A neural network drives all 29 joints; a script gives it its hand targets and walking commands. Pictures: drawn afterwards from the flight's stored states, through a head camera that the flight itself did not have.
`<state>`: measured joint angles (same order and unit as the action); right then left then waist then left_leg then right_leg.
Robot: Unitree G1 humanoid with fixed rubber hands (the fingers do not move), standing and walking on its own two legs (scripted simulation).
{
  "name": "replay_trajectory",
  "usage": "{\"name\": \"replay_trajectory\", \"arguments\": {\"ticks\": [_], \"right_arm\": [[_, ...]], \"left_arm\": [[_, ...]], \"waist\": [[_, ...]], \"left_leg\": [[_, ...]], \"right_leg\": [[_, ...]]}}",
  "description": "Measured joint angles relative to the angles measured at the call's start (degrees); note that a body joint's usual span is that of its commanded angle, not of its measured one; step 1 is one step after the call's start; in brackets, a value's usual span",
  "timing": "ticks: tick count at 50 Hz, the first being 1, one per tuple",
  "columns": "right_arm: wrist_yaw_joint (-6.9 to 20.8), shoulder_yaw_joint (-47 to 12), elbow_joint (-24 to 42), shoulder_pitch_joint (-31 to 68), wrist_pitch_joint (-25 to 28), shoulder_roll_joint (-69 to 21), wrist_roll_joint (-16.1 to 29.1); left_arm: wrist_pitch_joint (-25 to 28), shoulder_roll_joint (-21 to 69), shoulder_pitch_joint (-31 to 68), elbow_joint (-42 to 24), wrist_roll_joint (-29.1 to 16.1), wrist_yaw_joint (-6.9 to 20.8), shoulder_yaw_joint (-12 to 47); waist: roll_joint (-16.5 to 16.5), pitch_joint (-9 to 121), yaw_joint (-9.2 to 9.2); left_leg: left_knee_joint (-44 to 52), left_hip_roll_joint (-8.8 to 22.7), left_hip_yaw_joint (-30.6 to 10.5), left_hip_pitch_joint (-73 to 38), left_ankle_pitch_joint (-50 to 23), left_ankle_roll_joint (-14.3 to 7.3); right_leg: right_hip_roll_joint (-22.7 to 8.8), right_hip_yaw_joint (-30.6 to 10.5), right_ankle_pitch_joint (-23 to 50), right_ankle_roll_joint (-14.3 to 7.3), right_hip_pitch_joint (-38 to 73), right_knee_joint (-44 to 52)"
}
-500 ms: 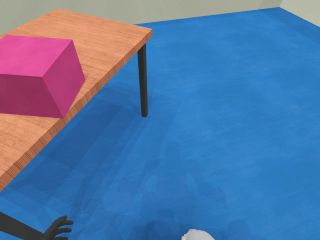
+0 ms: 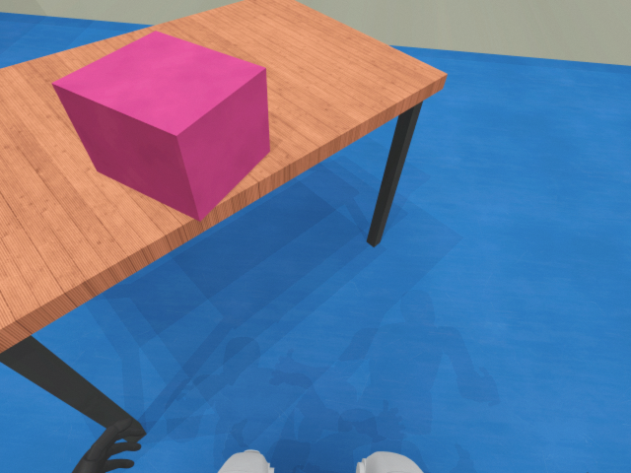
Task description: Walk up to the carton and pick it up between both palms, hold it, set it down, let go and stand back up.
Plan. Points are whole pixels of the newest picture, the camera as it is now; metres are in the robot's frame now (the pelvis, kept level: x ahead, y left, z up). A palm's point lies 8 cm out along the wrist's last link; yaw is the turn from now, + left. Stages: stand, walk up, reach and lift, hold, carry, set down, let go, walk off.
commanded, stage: walk up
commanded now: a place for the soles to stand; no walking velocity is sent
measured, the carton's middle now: (177, 122) +0.63 +0.27 +0.07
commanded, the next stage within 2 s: none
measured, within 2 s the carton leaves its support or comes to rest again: neither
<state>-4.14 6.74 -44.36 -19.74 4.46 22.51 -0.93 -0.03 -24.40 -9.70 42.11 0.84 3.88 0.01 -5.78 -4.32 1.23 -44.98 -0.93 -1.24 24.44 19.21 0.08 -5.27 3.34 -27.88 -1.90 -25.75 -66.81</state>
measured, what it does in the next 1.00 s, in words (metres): steps to the right, turning left: right foot, then left foot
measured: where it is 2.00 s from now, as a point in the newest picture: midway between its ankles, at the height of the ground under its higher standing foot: outside the picture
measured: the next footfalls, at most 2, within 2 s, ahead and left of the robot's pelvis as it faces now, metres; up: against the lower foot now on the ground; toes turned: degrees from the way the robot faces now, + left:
right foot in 0.20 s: +0.15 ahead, -0.20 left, +0.00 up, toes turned +3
left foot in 0.50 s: +0.11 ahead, -0.01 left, +0.00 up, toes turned +20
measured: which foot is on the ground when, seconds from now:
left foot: down 0.00-0.20, up 0.22-0.48, down 0.50-0.76, up 0.78-1.00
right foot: up 0.00-0.18, down 0.20-0.52, up 0.54-0.72, down 0.74-1.00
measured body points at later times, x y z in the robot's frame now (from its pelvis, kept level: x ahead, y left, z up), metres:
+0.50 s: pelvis +0.06 -0.13 -0.01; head +0.08 -0.08 +0.44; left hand +0.08 +0.21 -0.12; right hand +0.26 -0.43 -0.07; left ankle +0.07 -0.02 -0.70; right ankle +0.11 -0.21 -0.70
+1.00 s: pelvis +0.08 -0.20 +0.00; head +0.10 -0.18 +0.44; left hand +0.01 +0.15 -0.09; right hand +0.34 -0.42 -0.09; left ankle +0.03 -0.05 -0.67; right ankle +0.17 -0.27 -0.70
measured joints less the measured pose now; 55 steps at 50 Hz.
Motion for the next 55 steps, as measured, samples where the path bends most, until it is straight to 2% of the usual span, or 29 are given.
{"name": "replay_trajectory", "arguments": {"ticks": [4, 8, 9, 10, 12, 15, 18, 21, 23, 25, 26, 28, 30, 33, 36, 37, 38, 39, 43, 49, 52, 54, 55], "right_arm": [[-1.21, -0.03, 0.03, -2.6, 0.0, 0.03, 0.0], [-1.65, -0.04, 0.39, -2.87, 0.01, 0.05, -0.09], [-1.85, -0.03, 0.7, -2.82, 0.01, 0.21, -0.15], [-2.14, -0.03, 1.08, -2.77, 0.01, 0.44, -0.16], [-2.87, -0.03, 1.09, -1.86, -0.14, 0.56, -0.16], [-2.98, -0.05, 0.98, -0.02, -0.19, 0.64, -0.16], [-1.79, -0.06, 1.11, 0.98, -0.18, 0.98, -0.16], [-0.47, -0.06, 1.44, 1.24, -0.18, 1.16, -0.16], [0.22, -0.06, 1.46, 1.22, -0.19, 1.18, -0.16], [0.44, -0.04, 1.49, 1.12, 0.01, 1.28, -0.16], [0.3, -0.04, 1.67, 1.18, 0.25, 1.35, -0.16], [0.15, -0.06, 1.99, 1.17, 0.28, 1.36, -0.16], [-0.3, -0.07, 1.99, 0.8, 0.28, 1.36, -0.16], [-0.38, -0.08, 2.14, 0.71, 0.28, 1.35, -0.16], [0.03, -0.1, 2.75, 0.86, 0.29, 1.34, -0.16], [0.25, -0.11, 3.12, 0.97, 0.19, 1.33, -0.16], [0.4, -0.1, 3.39, 1.35, -0.08, 1.33, -0.16], [0.49, -0.28, 3.39, 1.63, -0.45, 1.32, -0.16], [0.89, -0.34, 3.41, 1.93, -1.1, 1.51, -0.16], [2.56, -0.33, 2.85, 1.93, -1.11, 1.53, -0.16], [2.66, -0.32, 2.18, 1.89, -1.12, 1.56, -0.16], [2.48, -0.31, 1.71, 1.53, -1.04, 1.85, -0.16], [2.2, -0.3, 1.46, 1.44, -0.93, 1.92, -0.16]], "left_arm": [[-0.06, -0.48, -0.01, -1.64, 0.0, 0.2, 0.01], [-0.34, -1.74, -0.03, -1.93, 0.0, 0.76, -0.08], [-0.36, -2.06, -0.05, -1.95, 0.0, 0.81, -0.17], [-0.34, -2.53, -0.13, -2.09, 0.12, 0.82, -0.25], [-0.33, -2.55, -0.15, -2.02, 0.53, 0.79, -0.37], [-0.7, -2.26, -0.21, -1.94, 0.55, 0.73, -0.36], [-0.71, -2.24, -0.23, -1.94, 0.55, 0.36, -0.36], [-0.51, -2.24, -0.23, -1.95, 0.55, -0.06, -0.37], [-0.45, -2.23, -0.23, -1.94, 0.55, -0.22, -0.36], [-0.45, -2.2, -0.25, -1.94, 0.55, -0.4, -0.36], [-0.44, -2.22, -0.23, -1.95, 0.55, -0.6, -0.38], [-1.02, -2.19, -0.21, -1.87, 0.55, -0.82, -0.37], [-1.12, -2.22, -0.17, -1.93, 0.55, -1.2, -0.38], [-0.97, -2.24, -0.17, -1.94, 0.55, -1.84, -0.37], [-0.49, -2.27, -0.19, -1.95, 0.55, -2.08, -0.36], [-0.09, -2.29, -0.21, -1.87, 0.55, -2.15, -0.36], [0.4, -2.24, -0.32, -1.68, 0.55, -2.32, -0.36], [0.83, -2.22, -0.34, -1.4, 0.55, -2.43, -0.37], [1.6, -2.2, -0.36, -0.57, 0.55, -2.84, -0.37], [2.09, -2.19, -0.34, -0.43, 0.55, -2.96, -0.36], [1.95, -2.17, -0.34, -0.43, 0.55, -2.84, -0.35], [1.34, -2.15, -0.37, -0.41, 0.55, -2.66, -0.35], [0.93, -2.22, -0.33, -0.37, 0.55, -2.66, -0.37]], "waist": [[-0.71, 0.04, 0.06], [-0.77, 0.08, 0.08], [-0.66, 0.11, 0.11], [-0.62, 0.09, 0.21], [-0.02, -0.7, 0.28], [1.2, -0.94, 0.23], [1.37, -0.96, 0.21], [1.42, -0.98, 0.21], [1.47, -0.95, 0.19], [1.45, -0.96, 0.16], [1.06, -1.42, 0.19], [0.05, -2.07, 0.13], [-0.04, -2.04, 0.17], [-0.05, -2.11, 0.2], [-0.06, -2.06, 0.24], [-0.03, -2.02, 0.26], [0.3, -2.1, 0.23], [0.55, -2.12, 0.25], [2.59, -2.07, 0.24], [4.46, -2.1, 0.21], [4.53, -2.05, 0.18], [4.64, -2.02, 0.15], [4.26, -2.41, 0.18]], "left_leg": [[-0.14, -0.31, -2.62, -0.32, 0.9, 1.25], [-1.07, 0.84, -6.04, -0.17, 2.36, 2.47], [-1.87, 1.21, -7.02, 0.2, 2.96, 2.55], [-3.82, 1.5, -7.9, 1.06, 4.01, 1.75], [-12.52, 1.27, -8.44, 4.07, 9.08, -0.63], [-19.8, 0.95, -6.18, 7.35, 9.2, -1.34], [-19.84, 1.39, -1.69, 7.46, 9.03, -1.88], [-19.36, 1.35, 0.72, 7.44, 9.04, -2.09], [-15.79, 1.04, 1.22, 6.69, 9.08, -2.17], [-7.75, 0.27, 1.27, 3.84, 7.01, -3.05], [-6.49, -0.36, 1.2, 3.42, 4.3, -3.35], [-7.44, -1.75, 0.99, 3.32, 3.8, -2.9], [-7.43, -2.32, 0.02, 3.05, 3.92, -2.55], [-7.42, -2.7, -1.41, 3.06, 3.69, -1.5], [-7.41, -2.83, -2.82, 3.2, 3.36, -0.44], [-7.55, -2.84, -3.36, 3.33, 3.31, 0.07], [-8.09, -2.66, -3.99, 3.55, 3.43, 0.19], [-9.37, -2.99, -4.7, 3.95, 4.93, -0.42], [-17.32, -3.51, -4.77, 6.21, 6.29, -0.8], [-17.67, 0.32, -2.89, 6.22, 6.54, -0.79], [-13.69, 1.63, -2.11, 4.99, 6.9, -0.81], [-6.29, 1.14, -2.07, 1.43, 6.92, -1.35], [-5.7, 0.44, -2.01, 1.12, 5.25, -1.01]], "right_leg": [[-0.01, -3.95, -0.07, 0.01, -5.85, 0.93], [-0.01, -4.36, -0.08, -0.24, -6.63, 5.98], [0.06, -4.41, -0.11, -0.53, -5.74, 9.01], [0.14, -4.44, 0.51, -0.84, -4.15, 13.33], [0.28, -1.96, 3.78, 0.82, -3.85, 11.93], [0.37, 2.73, 3.79, 0.86, -0.84, 13.93], [0.24, 6.23, 3.96, -0.41, 1.92, 16.7], [0.0, 9.1, 3.49, -1.13, 2.47, 17.39], [-0.41, 11.11, 2.95, -1.35, 2.45, 17.35], [-1.23, 12.86, 1.8, -1.28, 2.29, 15.99], [-2.13, 12.74, 1.18, -1.11, 1.4, 13.23], [-1.55, 7.63, -0.61, 0.23, -1.13, 7.1], [0.03, 2.99, -2.74, 0.42, -3.12, 3.36], [0.26, -0.27, -3.15, 0.38, -4.58, 2.93], [0.25, -1.72, -3.11, 0.15, -3.66, 5.86], [0.34, -1.76, -2.17, -0.06, -2.2, 9.59], [0.57, -1.3, 1.11, 0.61, -1.58, 11.42], [0.58, -0.7, 2.31, 1.1, -1.51, 11.29], [0.04, 2.24, 3.27, 1.0, 0.45, 13.77], [-1.61, 5.65, 4.77, 0.58, 1.99, 16.95], [-2.99, 7.38, 4.6, 0.69, 1.97, 16.91], [-4.19, 8.06, 3.61, 1.07, 1.62, 15.14], [-4.84, 7.56, 1.43, 1.12, 0.93, 12.72]]}}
